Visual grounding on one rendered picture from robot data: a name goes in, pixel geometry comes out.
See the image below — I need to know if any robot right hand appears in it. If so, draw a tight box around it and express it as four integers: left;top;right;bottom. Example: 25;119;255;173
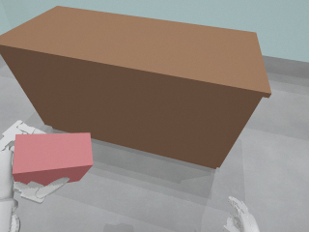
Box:
223;196;260;232

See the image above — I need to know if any robot left hand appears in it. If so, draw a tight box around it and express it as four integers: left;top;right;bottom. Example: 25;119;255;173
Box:
0;120;70;204

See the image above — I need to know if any left robot forearm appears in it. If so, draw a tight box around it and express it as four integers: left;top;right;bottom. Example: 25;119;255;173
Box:
0;198;21;232

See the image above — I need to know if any table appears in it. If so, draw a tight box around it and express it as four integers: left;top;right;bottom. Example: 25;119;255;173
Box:
0;6;272;169

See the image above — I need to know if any sponge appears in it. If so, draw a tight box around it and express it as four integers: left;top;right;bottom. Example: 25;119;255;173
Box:
12;132;94;187

